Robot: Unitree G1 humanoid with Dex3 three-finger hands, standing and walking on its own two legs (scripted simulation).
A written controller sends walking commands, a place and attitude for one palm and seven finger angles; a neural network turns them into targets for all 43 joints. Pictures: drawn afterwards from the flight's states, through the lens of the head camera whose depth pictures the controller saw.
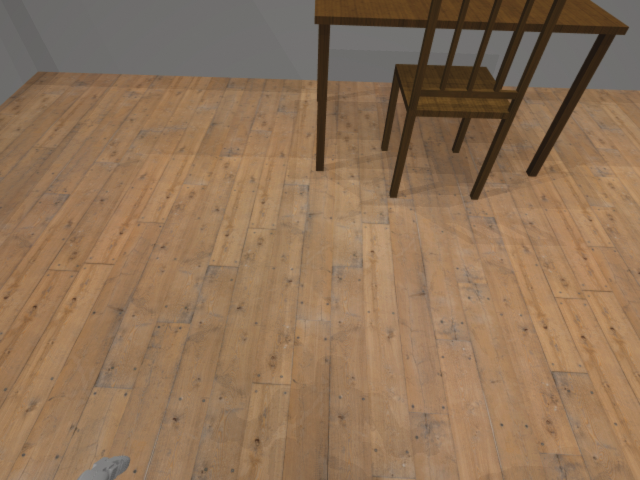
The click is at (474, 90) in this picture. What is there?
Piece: chair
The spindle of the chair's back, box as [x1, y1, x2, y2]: [466, 0, 501, 90]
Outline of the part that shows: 501,0 494,1 466,88 467,90 471,90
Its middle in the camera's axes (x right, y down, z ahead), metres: +0.57 -0.69 +1.35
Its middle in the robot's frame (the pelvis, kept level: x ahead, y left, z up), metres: +1.50 -0.50 -0.04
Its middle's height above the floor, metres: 0.72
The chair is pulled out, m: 0.00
